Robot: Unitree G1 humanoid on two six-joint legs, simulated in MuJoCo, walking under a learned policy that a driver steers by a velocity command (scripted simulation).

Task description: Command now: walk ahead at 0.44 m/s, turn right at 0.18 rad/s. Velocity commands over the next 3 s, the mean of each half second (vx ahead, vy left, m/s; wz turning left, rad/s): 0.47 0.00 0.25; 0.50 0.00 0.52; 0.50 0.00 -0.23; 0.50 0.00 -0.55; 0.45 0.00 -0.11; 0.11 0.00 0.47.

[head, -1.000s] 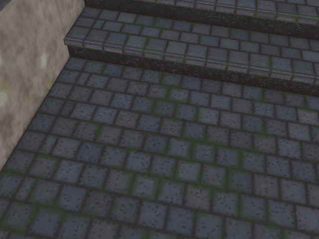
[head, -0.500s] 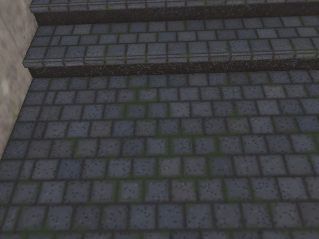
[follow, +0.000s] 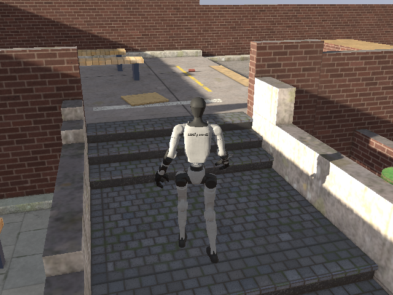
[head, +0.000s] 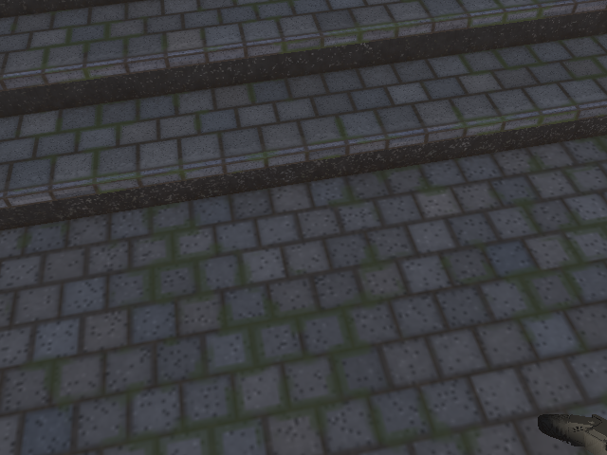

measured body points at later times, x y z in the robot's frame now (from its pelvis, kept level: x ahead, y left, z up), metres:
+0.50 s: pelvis +0.25 -0.02 +0.00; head +0.28 -0.02 +0.45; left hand +0.44 +0.26 -0.06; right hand +0.32 -0.29 -0.13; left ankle +0.10 +0.11 -0.67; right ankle +0.34 -0.11 -0.73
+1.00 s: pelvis +0.48 +0.11 -0.01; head +0.52 +0.14 +0.43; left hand +0.40 +0.39 -0.14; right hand +0.79 -0.02 -0.09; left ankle +0.53 +0.21 -0.73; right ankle +0.40 -0.11 -0.65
